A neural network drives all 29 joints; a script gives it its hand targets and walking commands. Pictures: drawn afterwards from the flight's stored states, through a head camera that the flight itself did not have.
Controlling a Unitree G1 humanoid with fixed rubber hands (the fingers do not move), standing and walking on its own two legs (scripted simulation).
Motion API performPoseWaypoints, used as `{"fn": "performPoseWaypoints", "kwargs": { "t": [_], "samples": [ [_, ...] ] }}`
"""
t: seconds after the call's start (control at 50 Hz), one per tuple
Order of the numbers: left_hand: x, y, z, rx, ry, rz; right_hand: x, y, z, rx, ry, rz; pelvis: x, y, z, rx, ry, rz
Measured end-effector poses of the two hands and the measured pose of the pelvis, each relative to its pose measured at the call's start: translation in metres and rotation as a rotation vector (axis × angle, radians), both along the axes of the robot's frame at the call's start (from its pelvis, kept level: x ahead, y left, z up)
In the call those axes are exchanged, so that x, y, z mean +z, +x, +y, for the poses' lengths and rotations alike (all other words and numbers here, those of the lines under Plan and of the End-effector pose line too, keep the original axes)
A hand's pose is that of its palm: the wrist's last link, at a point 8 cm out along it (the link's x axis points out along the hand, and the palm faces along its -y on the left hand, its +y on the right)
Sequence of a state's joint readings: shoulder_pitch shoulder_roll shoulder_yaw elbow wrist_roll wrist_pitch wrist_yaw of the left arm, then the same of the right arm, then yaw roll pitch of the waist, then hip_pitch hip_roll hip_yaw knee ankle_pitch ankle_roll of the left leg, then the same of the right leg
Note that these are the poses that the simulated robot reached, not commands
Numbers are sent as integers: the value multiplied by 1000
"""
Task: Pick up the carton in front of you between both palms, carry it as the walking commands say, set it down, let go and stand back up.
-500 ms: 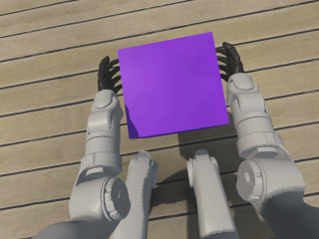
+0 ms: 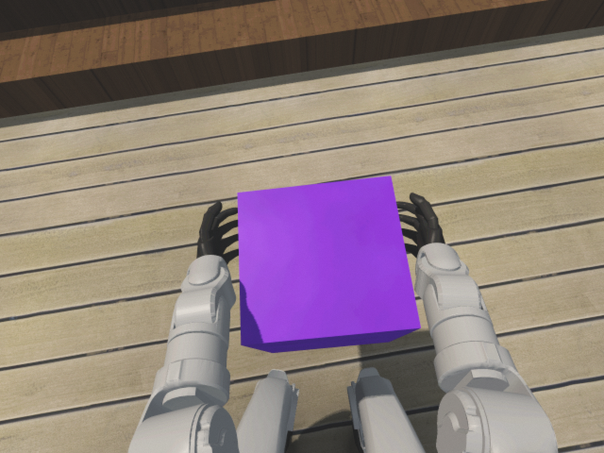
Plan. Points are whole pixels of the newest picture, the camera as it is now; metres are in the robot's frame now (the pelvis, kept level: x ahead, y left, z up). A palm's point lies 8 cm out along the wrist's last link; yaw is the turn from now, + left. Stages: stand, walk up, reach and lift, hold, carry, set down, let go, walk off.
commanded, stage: reach and lift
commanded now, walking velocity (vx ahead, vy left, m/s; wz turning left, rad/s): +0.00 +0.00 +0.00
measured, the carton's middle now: (323, 277) +0.37 +0.00 -0.12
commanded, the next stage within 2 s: hold in 1.62 s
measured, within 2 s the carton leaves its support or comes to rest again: neither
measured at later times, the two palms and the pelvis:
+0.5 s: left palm (169, 225) +0.35 +0.15 +0.12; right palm (472, 227) +0.34 -0.15 +0.11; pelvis +0.05 +0.01 +0.11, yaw +0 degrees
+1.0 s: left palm (148, 216) +0.33 +0.15 +0.16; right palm (493, 222) +0.33 -0.15 +0.15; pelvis +0.03 +0.01 +0.13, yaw +0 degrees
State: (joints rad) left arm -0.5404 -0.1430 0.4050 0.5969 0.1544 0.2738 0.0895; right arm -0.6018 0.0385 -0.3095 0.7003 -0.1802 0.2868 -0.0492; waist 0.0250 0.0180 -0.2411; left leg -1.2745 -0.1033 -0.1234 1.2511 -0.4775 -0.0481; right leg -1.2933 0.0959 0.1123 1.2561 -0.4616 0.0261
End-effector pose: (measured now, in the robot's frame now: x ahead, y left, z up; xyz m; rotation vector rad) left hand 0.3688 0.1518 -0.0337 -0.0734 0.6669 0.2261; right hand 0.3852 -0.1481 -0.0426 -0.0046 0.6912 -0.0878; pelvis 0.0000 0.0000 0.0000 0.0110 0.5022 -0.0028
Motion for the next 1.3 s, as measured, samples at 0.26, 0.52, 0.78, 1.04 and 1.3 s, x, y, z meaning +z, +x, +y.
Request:
{"fn": "performPoseWaypoints", "kwargs": {
  "t": [0.26,0.52,0.78,1.04,1.3],
  "samples": [
    [79,-13,1,-38,7,-5,80,-23,0,-36,-1,-6,69,28,3,-1,-8,-166],
    [155,-23,3,-91,28,-17,157,-44,3,-63,-16,-17,117,49,6,-3,-14,-392],
    [188,-34,3,-122,55,15,189,-60,4,-49,-52,20,127,41,8,-6,-15,-547],
    [194,-34,2,-108,54,-6,195,-57,2,-50,-40,2,127,32,5,-4,-12,-561],
    [200,-29,2,-116,67,-5,201,-51,2,-38,-55,6,130,42,3,1,-11,-566]
  ]
}}
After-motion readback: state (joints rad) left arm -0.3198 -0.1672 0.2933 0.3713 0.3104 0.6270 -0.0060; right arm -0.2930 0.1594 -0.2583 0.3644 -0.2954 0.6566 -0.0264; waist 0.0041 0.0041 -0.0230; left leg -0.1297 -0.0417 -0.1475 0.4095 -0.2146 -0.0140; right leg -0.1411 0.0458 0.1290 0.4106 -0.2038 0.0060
